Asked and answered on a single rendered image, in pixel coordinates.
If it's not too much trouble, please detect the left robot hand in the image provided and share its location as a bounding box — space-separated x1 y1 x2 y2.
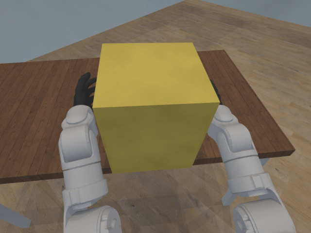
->
73 72 97 111

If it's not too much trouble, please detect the robot left upper arm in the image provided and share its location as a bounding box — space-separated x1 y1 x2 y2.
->
65 205 122 233

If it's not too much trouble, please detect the carton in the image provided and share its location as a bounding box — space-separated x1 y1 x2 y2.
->
92 43 220 174

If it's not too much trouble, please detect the table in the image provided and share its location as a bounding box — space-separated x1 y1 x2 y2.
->
0 50 296 228

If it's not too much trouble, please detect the robot right upper arm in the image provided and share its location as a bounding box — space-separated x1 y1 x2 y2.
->
233 198 295 233

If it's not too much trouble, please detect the robot right forearm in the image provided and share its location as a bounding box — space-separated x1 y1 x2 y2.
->
207 105 296 233

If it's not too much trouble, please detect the robot left forearm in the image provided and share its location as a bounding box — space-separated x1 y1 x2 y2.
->
58 105 108 233

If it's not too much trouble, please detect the right robot hand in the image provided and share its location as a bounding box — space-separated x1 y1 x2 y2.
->
210 79 222 105

